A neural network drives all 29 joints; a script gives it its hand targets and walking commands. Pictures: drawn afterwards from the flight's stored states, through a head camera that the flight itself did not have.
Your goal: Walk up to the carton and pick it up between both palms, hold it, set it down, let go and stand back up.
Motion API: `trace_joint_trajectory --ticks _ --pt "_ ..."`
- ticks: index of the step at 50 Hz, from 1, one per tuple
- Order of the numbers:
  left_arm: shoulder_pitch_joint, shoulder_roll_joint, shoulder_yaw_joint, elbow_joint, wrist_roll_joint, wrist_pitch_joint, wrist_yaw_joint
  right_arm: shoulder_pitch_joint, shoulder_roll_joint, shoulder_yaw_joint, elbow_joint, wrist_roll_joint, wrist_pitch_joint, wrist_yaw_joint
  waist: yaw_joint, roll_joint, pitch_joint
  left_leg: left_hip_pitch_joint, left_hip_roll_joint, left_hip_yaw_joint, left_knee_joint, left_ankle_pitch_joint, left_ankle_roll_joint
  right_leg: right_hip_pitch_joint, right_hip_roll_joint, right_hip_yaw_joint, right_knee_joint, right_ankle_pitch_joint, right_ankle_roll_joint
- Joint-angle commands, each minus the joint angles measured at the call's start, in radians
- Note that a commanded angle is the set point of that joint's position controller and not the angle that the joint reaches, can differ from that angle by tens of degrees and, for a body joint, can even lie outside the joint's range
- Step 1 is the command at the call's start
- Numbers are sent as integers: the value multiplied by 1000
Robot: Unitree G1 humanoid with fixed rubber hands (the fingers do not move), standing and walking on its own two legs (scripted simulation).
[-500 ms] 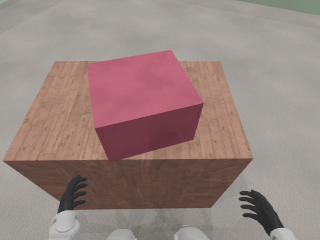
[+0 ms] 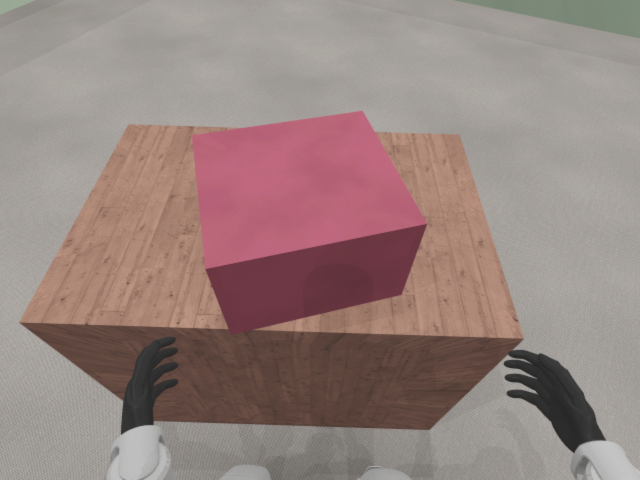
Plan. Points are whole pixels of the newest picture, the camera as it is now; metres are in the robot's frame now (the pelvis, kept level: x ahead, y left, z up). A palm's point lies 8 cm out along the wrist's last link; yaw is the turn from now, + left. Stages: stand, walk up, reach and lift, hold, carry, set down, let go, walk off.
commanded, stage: reach and lift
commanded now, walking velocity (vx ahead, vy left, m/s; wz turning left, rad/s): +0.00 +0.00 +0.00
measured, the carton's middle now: (299, 217) +0.49 +0.08 -0.02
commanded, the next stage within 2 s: none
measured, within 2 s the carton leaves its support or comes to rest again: neither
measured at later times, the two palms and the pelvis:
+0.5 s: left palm (157, 361) +0.22 +0.22 +0.01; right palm (551, 361) +0.27 -0.26 +0.00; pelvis +0.00 +0.00 +0.00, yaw +0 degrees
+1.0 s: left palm (146, 320) +0.26 +0.23 +0.04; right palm (516, 299) +0.34 -0.23 +0.02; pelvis +0.01 +0.01 +0.00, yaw +0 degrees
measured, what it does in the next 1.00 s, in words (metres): stands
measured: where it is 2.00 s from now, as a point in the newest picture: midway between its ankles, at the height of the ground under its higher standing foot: outside the picture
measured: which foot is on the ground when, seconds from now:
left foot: down 0.00-1.00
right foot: down 0.00-1.00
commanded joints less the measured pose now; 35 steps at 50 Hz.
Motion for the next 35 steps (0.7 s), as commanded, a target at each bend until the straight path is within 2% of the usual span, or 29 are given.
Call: trace_joint_trajectory --ticks 1,4,8,9,10,11,12,13,14,15,16,17,19,20,21,22,23,25,26,27,28,29,31,32,33,34,35 --pt "-132 35 -57 -300 -97 -96 25 -160 -401 32 -136 221 -75 13 47 -69 -253 26 -19 53 -177 55 16 84 8 -36 -236 79 -36" --pt "-157 29 -61 -331 -100 -86 29 -181 -405 23 -159 224 -64 16 32 -88 -249 -9 -20 47 -183 19 20 97 10 -28 -232 59 -37" --pt "-185 31 -43 -296 -95 -65 25 -233 -401 37 -166 233 -52 18 49 -118 -232 -35 -32 56 -179 7 23 85 1 -3 -248 5 -38" --pt "-199 33 -31 -282 -98 -57 28 -262 -398 42 -188 233 -48 15 66 -126 -225 -43 -31 60 -184 -1 26 89 4 -9 -243 2 -36" --pt "-210 33 -24 -296 -89 -52 29 -269 -409 37 -185 231 -45 16 61 -132 -243 -44 -30 64 -177 11 24 89 1 10 -250 -11 -37" --pt "-244 35 -27 -293 -94 -50 32 -300 -399 42 -185 233 -36 19 68 -122 -236 -61 -31 63 -182 -19 25 91 -7 20 -257 -50 -35" --pt "-248 37 -25 -295 -89 -36 34 -307 -412 41 -195 226 -26 16 76 -113 -241 -60 -33 66 -194 -21 25 99 0 14 -257 -43 -38" --pt "-271 29 -33 -290 -92 -28 36 -340 -408 33 -182 230 -15 19 70 -100 -235 -52 -22 58 -202 -32 23 100 3 14 -255 -40 -42" --pt "-275 33 -22 -258 -86 -15 35 -347 -402 34 -166 228 -7 17 70 -126 -215 -74 -28 62 -189 -59 31 92 2 32 -256 -93 -40" --pt "-298 26 -22 -275 -93 -9 39 -371 -401 36 -189 227 5 18 82 -131 -233 -76 -25 60 -198 -56 28 102 -4 33 -264 -99 -42" --pt "-302 36 -20 -272 -109 3 32 -377 -406 33 -205 220 18 12 74 -150 -235 -77 -32 68 -192 -48 26 106 -8 34 -273 -102 -40" --pt "-319 48 -8 -285 -108 3 33 -402 -396 42 -236 235 17 9 87 -140 -265 -85 -31 67 -181 -23 25 119 -17 52 -267 -81 -39" --pt "-340 66 -2 -283 -116 16 32 -403 -382 44 -214 232 30 0 75 -127 -264 -99 -39 81 -169 3 21 131 -13 57 -262 -56 -33" --pt "-344 58 1 -272 -112 25 33 -416 -382 47 -214 234 36 -1 90 -120 -266 -75 -36 82 -175 28 19 133 -12 59 -262 -32 -34" --pt "-367 62 11 -275 -115 36 31 -433 -381 35 -201 223 42 -5 81 -130 -253 -95 -41 86 -176 17 16 142 -13 66 -273 -70 -32" --pt "-400 70 21 -273 -113 36 29 -459 -375 44 -218 223 49 -9 92 -139 -276 -93 -40 89 -174 37 22 154 -17 66 -268 -38 -31" --pt "-394 76 34 -263 -108 43 29 -463 -377 48 -192 230 53 -10 97 -123 -270 -98 -42 85 -183 44 18 158 -13 64 -264 -29 -33" --pt "-404 78 42 -258 -105 61 25 -480 -384 55 -169 223 63 -21 94 -120 -269 -83 -40 96 -184 92 15 178 -2 55 -261 44 -32" --pt "-416 86 51 -279 -98 65 27 -493 -393 45 -159 232 62 -19 94 -82 -297 -76 -40 91 -176 109 9 183 5 48 -251 62 -38" --pt "-426 84 45 -291 -99 72 29 -505 -406 47 -151 229 64 -24 90 -79 -319 -48 -35 91 -176 151 6 196 16 30 -238 141 -41" --pt "-416 59 41 -307 -99 78 30 -490 -403 56 -127 240 64 -23 85 -52 -330 -30 -37 87 -174 200 0 202 16 18 -237 204 -44" --pt "-406 65 58 -267 -97 91 23 -508 -403 62 -118 244 65 -25 96 -77 -312 -41 -43 95 -164 211 1 199 22 20 -245 210 -40" --pt "-404 59 58 -309 -86 93 22 -508 -420 71 -89 247 64 -28 91 -54 -342 -2 -40 90 -170 283 -7 226 30 1 -239 300 -42" --pt "-454 68 67 -308 -89 94 18 -556 -398 92 -102 254 64 -34 101 -51 -359 -29 -43 95 -153 294 -6 242 21 19 -232 329 -39" --pt "-423 58 63 -311 -94 93 15 -540 -424 66 -74 251 56 -35 81 -56 -378 18 -41 87 -153 339 -11 232 34 -4 -228 365 -44" --pt "-430 66 77 -299 -89 97 13 -549 -426 77 -67 252 53 -40 93 -68 -387 6 -45 93 -144 351 -9 244 35 3 -220 406 -39" --pt "-458 69 66 -311 -103 106 10 -589 -430 69 -68 245 53 -46 71 -53 -380 20 -42 88 -149 354 -12 235 42 -9 -231 387 -46"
